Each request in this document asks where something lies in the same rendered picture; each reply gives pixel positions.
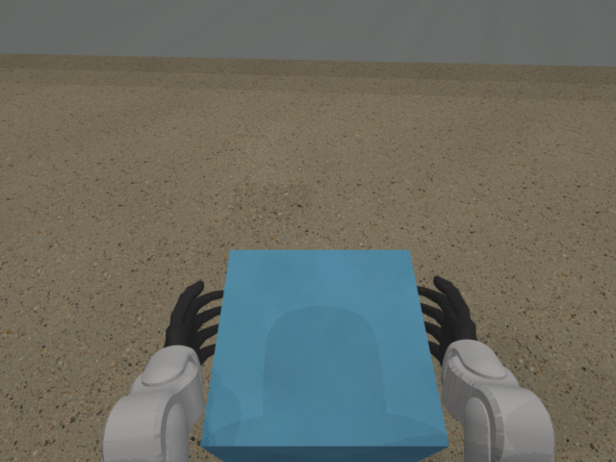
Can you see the carton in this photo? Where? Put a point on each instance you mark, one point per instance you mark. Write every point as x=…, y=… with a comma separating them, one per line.
x=322, y=356

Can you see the robot left forearm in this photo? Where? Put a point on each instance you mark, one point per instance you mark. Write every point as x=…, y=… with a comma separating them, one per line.
x=152, y=424

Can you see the right robot hand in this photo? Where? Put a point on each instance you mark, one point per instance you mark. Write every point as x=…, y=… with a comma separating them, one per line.
x=455, y=319

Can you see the left robot hand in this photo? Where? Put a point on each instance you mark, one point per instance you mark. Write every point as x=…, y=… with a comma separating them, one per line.
x=185, y=322

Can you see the robot right forearm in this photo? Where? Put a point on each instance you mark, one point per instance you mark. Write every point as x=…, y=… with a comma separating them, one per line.
x=502, y=421

